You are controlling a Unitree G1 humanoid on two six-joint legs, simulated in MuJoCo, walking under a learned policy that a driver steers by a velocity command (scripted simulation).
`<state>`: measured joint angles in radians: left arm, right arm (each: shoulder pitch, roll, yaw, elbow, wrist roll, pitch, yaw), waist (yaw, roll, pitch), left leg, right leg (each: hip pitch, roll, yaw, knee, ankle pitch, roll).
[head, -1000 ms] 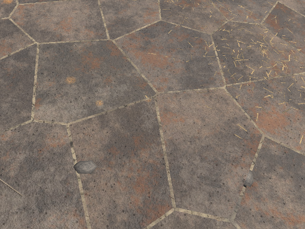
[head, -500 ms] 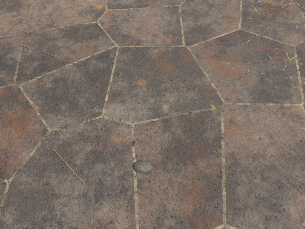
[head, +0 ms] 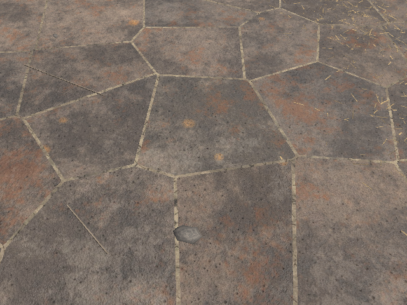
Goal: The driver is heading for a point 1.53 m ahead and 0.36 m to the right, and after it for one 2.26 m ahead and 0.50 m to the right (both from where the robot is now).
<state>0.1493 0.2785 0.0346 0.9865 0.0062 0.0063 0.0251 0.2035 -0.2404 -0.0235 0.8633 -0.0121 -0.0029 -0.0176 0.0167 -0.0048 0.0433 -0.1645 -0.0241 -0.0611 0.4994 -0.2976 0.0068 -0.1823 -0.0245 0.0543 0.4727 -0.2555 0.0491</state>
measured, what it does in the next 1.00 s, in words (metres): stands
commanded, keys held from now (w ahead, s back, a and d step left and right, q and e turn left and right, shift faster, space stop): no key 0.90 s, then w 0.10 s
